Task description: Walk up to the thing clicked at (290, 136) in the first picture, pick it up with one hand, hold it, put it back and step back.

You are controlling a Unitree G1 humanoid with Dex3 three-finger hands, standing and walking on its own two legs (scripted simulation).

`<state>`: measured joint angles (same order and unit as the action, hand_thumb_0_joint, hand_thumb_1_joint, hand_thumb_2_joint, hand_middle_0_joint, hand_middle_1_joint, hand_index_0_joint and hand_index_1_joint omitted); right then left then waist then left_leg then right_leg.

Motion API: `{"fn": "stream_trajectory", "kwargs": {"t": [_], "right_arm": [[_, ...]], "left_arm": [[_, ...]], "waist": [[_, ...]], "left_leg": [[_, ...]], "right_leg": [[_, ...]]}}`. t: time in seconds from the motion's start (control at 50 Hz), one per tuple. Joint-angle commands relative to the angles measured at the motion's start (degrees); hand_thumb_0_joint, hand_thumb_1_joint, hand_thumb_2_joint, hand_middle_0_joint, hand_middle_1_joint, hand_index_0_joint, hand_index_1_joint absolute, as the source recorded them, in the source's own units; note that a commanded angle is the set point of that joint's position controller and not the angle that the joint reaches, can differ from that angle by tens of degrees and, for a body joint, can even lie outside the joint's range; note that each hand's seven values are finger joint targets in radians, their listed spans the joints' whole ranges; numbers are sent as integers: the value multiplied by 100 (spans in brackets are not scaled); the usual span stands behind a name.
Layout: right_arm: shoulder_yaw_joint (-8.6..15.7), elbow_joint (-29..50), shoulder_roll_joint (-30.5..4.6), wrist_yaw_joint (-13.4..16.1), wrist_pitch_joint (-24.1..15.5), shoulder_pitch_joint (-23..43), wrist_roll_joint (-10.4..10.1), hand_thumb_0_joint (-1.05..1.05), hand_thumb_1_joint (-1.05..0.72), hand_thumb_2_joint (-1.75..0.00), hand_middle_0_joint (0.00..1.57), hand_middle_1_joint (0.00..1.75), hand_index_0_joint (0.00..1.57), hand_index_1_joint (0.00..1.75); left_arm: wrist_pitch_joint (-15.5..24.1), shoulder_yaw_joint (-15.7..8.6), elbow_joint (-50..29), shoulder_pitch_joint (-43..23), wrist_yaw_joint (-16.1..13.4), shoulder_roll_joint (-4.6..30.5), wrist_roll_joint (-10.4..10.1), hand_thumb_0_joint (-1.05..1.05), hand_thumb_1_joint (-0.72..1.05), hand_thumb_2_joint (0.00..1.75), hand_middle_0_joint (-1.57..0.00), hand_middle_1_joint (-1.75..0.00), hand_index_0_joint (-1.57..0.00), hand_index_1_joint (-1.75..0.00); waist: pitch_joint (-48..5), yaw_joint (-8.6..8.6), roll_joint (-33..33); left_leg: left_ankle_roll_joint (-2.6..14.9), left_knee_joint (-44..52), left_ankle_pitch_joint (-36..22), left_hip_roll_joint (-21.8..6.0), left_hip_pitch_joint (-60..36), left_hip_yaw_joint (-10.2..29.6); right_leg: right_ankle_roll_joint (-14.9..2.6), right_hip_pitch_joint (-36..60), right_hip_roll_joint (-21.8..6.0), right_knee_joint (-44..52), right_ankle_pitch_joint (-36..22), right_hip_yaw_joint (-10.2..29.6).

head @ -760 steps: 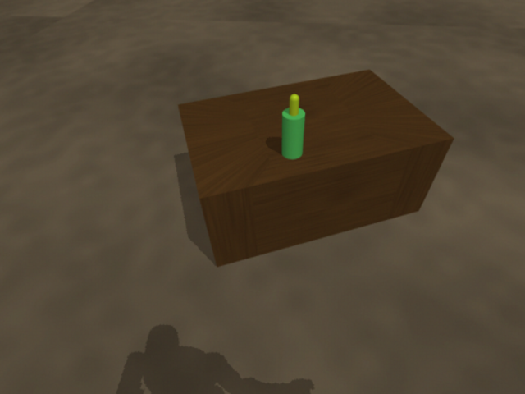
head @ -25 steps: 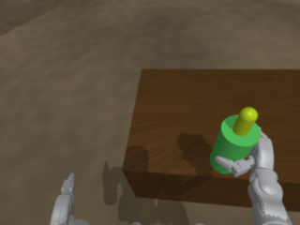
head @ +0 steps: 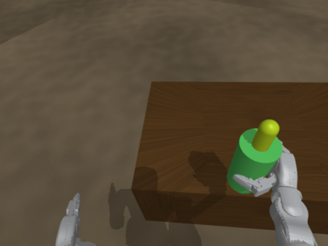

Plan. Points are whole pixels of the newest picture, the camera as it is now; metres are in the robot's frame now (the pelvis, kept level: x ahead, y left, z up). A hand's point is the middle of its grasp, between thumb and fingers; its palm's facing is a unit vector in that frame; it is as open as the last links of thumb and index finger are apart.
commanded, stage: hold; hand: right
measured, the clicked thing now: (253, 156) +0.32 -0.16 +0.07
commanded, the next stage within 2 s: none
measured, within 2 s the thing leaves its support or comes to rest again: neither
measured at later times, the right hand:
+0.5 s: hand (255, 167) +0.31 -0.17 +0.03, palm faces +0.16 +0.99 -0.01, open 11.2 cm
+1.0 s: hand (255, 168) +0.31 -0.17 +0.03, palm faces +0.16 +0.99 -0.01, open 11.2 cm
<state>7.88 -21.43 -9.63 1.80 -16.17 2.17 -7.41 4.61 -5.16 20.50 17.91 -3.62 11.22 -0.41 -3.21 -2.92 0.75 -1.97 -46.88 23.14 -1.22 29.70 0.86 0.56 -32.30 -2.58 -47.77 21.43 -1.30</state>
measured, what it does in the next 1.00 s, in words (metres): stands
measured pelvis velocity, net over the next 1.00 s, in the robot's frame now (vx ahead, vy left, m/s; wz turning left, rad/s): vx -0.01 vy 0.00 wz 0.00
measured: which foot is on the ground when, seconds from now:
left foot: down 0.00-1.00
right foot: down 0.00-1.00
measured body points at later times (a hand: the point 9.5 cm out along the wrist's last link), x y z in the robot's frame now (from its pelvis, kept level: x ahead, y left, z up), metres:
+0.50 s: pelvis -0.01 +0.00 +0.00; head +0.02 -0.01 +0.45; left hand +0.15 +0.27 -0.04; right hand +0.29 -0.22 +0.03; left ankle +0.01 +0.14 -0.70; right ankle +0.03 -0.12 -0.70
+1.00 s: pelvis -0.01 +0.00 +0.00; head +0.02 -0.01 +0.45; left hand +0.15 +0.26 -0.04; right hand +0.29 -0.22 +0.03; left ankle +0.01 +0.14 -0.70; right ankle +0.03 -0.12 -0.70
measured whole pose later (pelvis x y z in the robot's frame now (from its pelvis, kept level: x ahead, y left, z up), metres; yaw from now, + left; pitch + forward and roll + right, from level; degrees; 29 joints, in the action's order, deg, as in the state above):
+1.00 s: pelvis -0.01 +0.00 +0.00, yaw +0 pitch +5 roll +1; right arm 9.0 -24.8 -9.5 1.0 -17.8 2.8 -7.7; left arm 7.3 -4.5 23.6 17.0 -4.1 11.1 0.0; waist -2.7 -3.3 1.0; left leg -1.9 -45.6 21.7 -1.0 29.2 0.9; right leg 0.5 -31.7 -2.7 -46.5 20.0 -1.3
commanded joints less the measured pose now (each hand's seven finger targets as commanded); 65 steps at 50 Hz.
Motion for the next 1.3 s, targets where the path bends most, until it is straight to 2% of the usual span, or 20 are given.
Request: {"fn": "stream_trajectory", "kwargs": {"t": [0.0,0.1,0.16,0.2,0.36,0.4,0.46,0.52,0.66,0.72,0.76,0.84,0.88,0.96,1.0,1.06,1.1,1.14,1.2,1.28], "right_arm": [[412,2091,-804,-20,-774,2347,-193,0,5,-130,116,140,123,140],[366,2591,-831,-15,-806,2782,-237,0,4,-129,116,139,123,139],[225,1717,-504,-70,-707,2256,-241,0,5,-130,117,140,124,140],[463,2004,-803,-50,-761,2372,-226,0,6,-130,117,141,124,141],[476,1907,-758,-49,-820,2356,-239,0,3,-131,118,142,125,142],[561,1961,-851,-62,-846,2371,-256,0,7,-131,117,141,124,141],[289,2209,-647,-74,-895,2418,-229,0,6,-130,116,140,123,140],[314,2015,-668,-91,-895,2341,-217,0,6,-132,117,142,125,142],[418,2202,-822,-73,-898,2550,-235,0,2,-133,120,144,127,144],[254,1649,-520,-114,-831,2187,-252,0,5,-133,119,144,126,144],[517,1957,-878,-89,-910,2663,-250,0,6,-132,118,142,125,142],[503,1878,-813,-94,-903,2412,-269,0,3,-133,120,144,127,144],[408,2170,-781,-89,-947,2536,-220,0,4,-134,119,144,127,144],[421,1299,-607,-122,-910,2162,-223,0,6,-134,118,144,126,144],[534,2157,-987,-86,-1061,2777,-218,0,3,-134,119,144,127,144],[371,1920,-662,-94,-971,2046,-219,0,1,-134,120,144,127,144],[365,1888,-610,-94,-1013,2381,-250,0,3,-133,119,143,126,143],[470,2197,-868,-49,-1070,2638,-220,0,1,-134,120,144,127,144],[422,1775,-688,-95,-999,2043,-227,0,2,-135,120,145,127,145],[422,1942,-778,-86,-1023,2416,-233,0,-1,-136,121,146,129,146]], "left_arm": [[364,-415,-1033,-424,-110,872,23,0,-55,5,-5,-6,-5,-6],[411,-365,-968,-490,-113,819,23,0,-55,5,-5,-6,-5,-5],[443,-202,-688,-469,-92,645,17,0,-55,5,-5,-6,-5,-6],[483,-319,-861,-624,-124,818,30,0,-55,5,-5,-5,-5,-5],[483,-491,-698,-422,-122,901,39,0,-55,5,-5,-6,-5,-5],[486,-275,-655,-424,-91,696,33,0,-55,5,-5,-6,-5,-5],[519,-365,-655,-394,-120,782,54,0,-55,5,-5,-6,-5,-6],[555,-171,-694,-541,-97,629,51,0,-55,5,-5,-6,-5,-6],[611,-427,-631,-470,-155,910,71,0,-55,5,-5,-5,-5,-5],[586,-193,-528,-380,-105,674,56,0,-55,5,-5,-6,-5,-6],[607,-399,-815,-624,-149,915,63,0,-56,5,-5,-5,-5,-5],[566,-521,-561,-375,-131,971,61,0,-55,5,-5,-5,-5,-5],[611,-269,-896,-578,-108,776,61,0,-56,5,-5,-5,-5,-5],[600,-48,-720,-631,-85,506,51,0,-56,6,-5,-5,-5,-6],[598,-505,-910,-615,-132,1024,80,0,-55,5,-5,-5,-5,-5],[567,-388,-512,-75,-95,765,71,0,-55,5,-5,-6,-5,-6],[635,-148,-934,-721,-76,609,48,0,-56,6,-5,-5,-5,-6],[619,-423,-886,-385,-133,895,76,0,-56,6,-5,-5,-5,-6],[601,-189,-884,-339,-89,668,53,0,-56,6,-5,-5,-5,-6],[570,-376,-604,-177,-115,817,72,0,-56,5,-5,-6,-5,-6]], "waist": [[-1880,-11,-390],[-1943,4,-441],[-1421,-18,-229],[-1878,52,-283],[-1594,-48,-270],[-1542,46,-308],[-1730,-71,-400],[-1676,13,-447],[-1796,-52,-518],[-1372,-27,-325],[-1878,-48,-261],[-1574,-8,-397],[-1924,44,-447],[-1410,-23,-173],[-1870,-35,-468],[-1596,3,-597],[-1679,-8,-328],[-1946,-90,-462],[-1734,3,-409],[-1658,-62,-552]], "left_leg": [[156,688,-1565,175,-333,-200],[169,736,-1473,196,-385,-223],[150,821,-1213,203,-216,-229],[153,806,-1420,191,-429,-211],[138,869,-1378,187,-369,-183],[141,909,-1288,166,-397,-153],[163,827,-1433,196,-356,-161],[170,813,-1365,197,-345,-185],[176,839,-1221,214,-273,-212],[173,827,-1111,227,-159,-256],[165,819,-1200,211,-302,-214],[170,853,-1144,200,-266,-207],[185,793,-1321,216,-367,-209],[150,824,-1120,208,-140,-198],[175,831,-1054,187,-253,-151],[185,775,-1211,219,-190,-211],[165,749,-1127,237,-105,-245],[175,731,-1255,223,-186,-202],[171,710,-1336,217,-213,-205],[176,651,-1384,207,-56,-198]], "right_leg": [[-84,1460,151,709,-1276,48],[-54,1592,122,823,-1208,84],[-93,1283,136,865,-885,65],[-86,1484,139,842,-1119,60],[-105,1403,169,849,-994,27],[-120,1297,187,859,-895,6],[-88,1496,157,842,-1049,31],[-66,1397,146,878,-1044,57],[-54,1571,122,919,-867,80],[-55,1271,108,969,-796,108],[-85,1402,121,875,-852,101],[-77,1320,152,910,-788,51],[-53,1535,131,896,-1018,84],[-110,1087,143,833,-760,54],[-80,1396,150,856,-669,32],[-49,1389,158,874,-877,45],[-65,1278,113,857,-813,97],[-66,1472,125,793,-899,72],[-71,1322,151,785,-1035,70],[-51,1376,127,737,-1107,64]]}}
